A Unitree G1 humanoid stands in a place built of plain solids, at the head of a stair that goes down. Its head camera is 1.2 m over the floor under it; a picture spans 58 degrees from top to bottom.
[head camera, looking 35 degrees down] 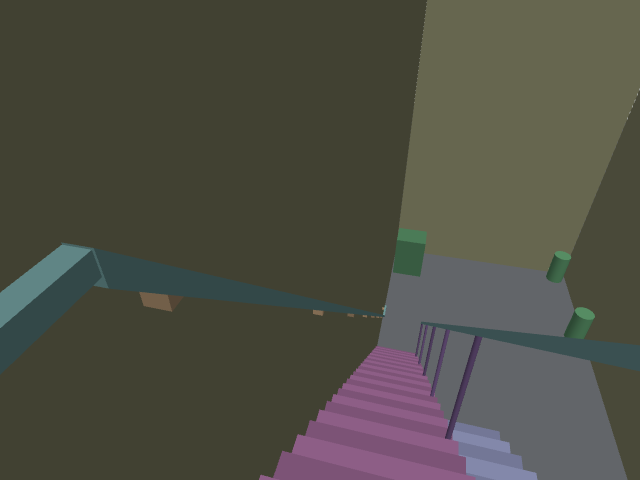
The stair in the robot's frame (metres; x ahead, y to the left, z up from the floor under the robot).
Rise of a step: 0.21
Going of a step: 0.21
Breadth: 0.84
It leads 15 degrees to the right of straight ahead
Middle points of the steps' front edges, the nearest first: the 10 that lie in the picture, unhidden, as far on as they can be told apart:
1.09 -0.30 -0.81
1.30 -0.35 -1.01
1.50 -0.40 -1.22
1.71 -0.46 -1.43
1.91 -0.51 -1.63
2.11 -0.56 -1.84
2.31 -0.61 -2.04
2.52 -0.67 -2.25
2.72 -0.72 -2.46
2.93 -0.77 -2.66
